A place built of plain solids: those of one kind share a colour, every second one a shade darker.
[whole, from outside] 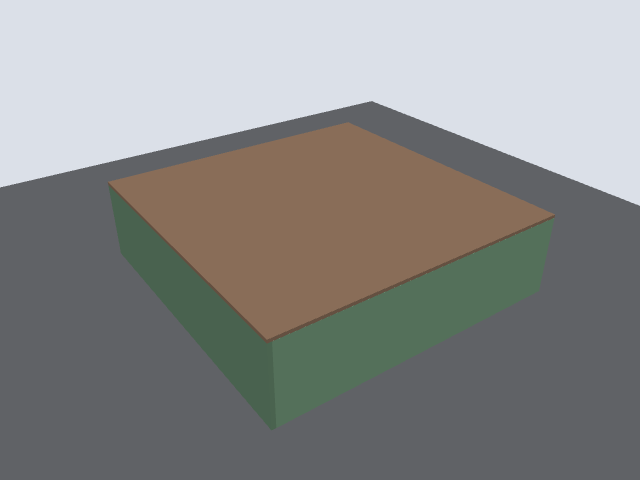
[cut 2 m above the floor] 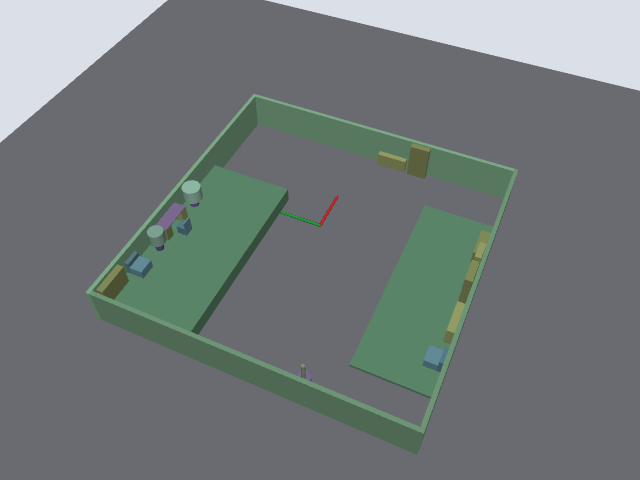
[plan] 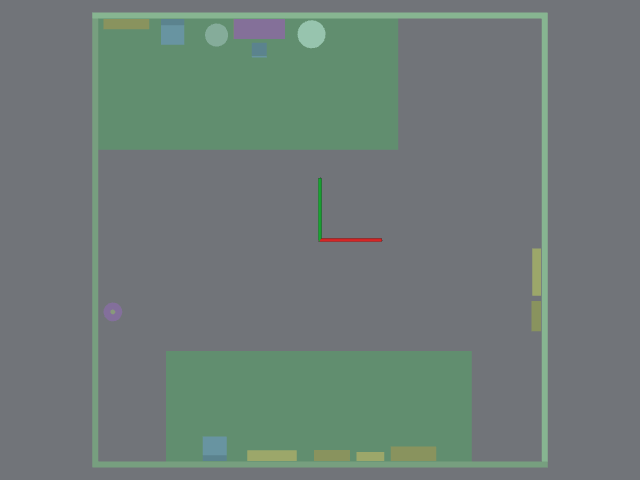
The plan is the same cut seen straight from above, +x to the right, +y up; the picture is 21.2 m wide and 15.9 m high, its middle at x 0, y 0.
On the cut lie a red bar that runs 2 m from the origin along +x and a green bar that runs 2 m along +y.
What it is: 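A loft; one open main floor with 2 platforms, their free sides bare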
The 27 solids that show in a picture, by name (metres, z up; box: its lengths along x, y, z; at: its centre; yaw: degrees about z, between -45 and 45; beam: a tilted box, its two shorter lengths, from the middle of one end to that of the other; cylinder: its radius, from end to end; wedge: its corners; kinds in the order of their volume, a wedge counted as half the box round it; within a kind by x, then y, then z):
{
 "wall_1": {"box": [0.2, 14.68, 4.03], "at": [-7.45, 0.0, 1.97]},
 "wall_2": {"box": [15.09, 0.2, 4.03], "at": [0.0, -7.44, 1.97]},
 "wall_3": {"box": [15.09, 0.2, 4.03], "at": [0.0, 7.44, 1.97]},
 "wall_4": {"box": [0.2, 14.68, 4.03], "at": [7.45, 0.0, 1.97]},
 "floor_1": {"box": [9.94, 4.36, 0.84], "at": [-2.38, 5.16, 0.37]},
 "floor_2": {"box": [10.13, 3.66, 0.21], "at": [-0.04, -5.51, 0.06]},
 "roof_1": {"box": [15.09, 15.08, 0.16], "at": [0.0, 0.0, 4.06]},
 "case_1": {"box": [1.52, 0.34, 1.06], "at": [-6.41, 7.15, 1.32]},
 "case_2": {"box": [0.41, 0.66, 0.7], "at": [-2.66, 6.99, 1.14]},
 "case_3": {"box": [1.64, 0.36, 0.94], "at": [-1.59, -7.14, 0.63]},
 "case_4": {"box": [0.41, 0.66, 0.7], "at": [-1.36, 6.99, 1.14]},
 "case_5": {"box": [1.2, 0.36, 2.01], "at": [0.4, -7.14, 1.17]},
 "case_6": {"box": [0.92, 0.3, 1.94], "at": [1.67, -7.17, 1.13]},
 "case_7": {"box": [1.51, 0.48, 0.78], "at": [3.1, -7.08, 0.55]},
 "case_8": {"box": [0.32, 1.01, 2.01], "at": [7.17, -2.52, 0.95]},
 "case_9": {"box": [0.3, 1.56, 0.81], "at": [7.18, -1.06, 0.36]},
 "bush_1": {"cylinder": 0.38, "from": [-3.43, 6.79, 1.32], "to": [-3.43, 6.79, 2.33]},
 "bush_2": {"cylinder": 0.46, "from": [-0.28, 6.82, 1.27], "to": [-0.28, 6.82, 2.11]},
 "chair_1": {"box": [0.78, 0.64, 0.46], "at": [-4.88, 6.79, 1.02]},
 "chair_2": {"box": [0.78, 0.21, 0.71], "at": [-4.88, 7.22, 1.15]},
 "chair_3": {"box": [0.8, 0.19, 0.76], "at": [-3.49, -7.22, 0.54]},
 "chair_4": {"box": [0.8, 0.62, 0.46], "at": [-3.49, -6.82, 0.39]},
 "chair_5": {"box": [0.5, 0.06, 0.84], "at": [-2.01, 6.07, 1.21]},
 "chair_6": {"box": [0.5, 0.44, 0.46], "at": [-2.01, 6.32, 1.02]},
 "stove_1": {"cylinder": 0.31, "from": [-6.86, -2.38, 0.0], "to": [-6.86, -2.38, 1.03]},
 "flue_1": {"cylinder": 0.08, "from": [-6.86, -2.38, 1.03], "to": [-6.86, -2.38, 3.98]},
 "table_1": {"box": [1.71, 0.66, 0.04], "at": [-2.01, 6.99, 1.51]}
}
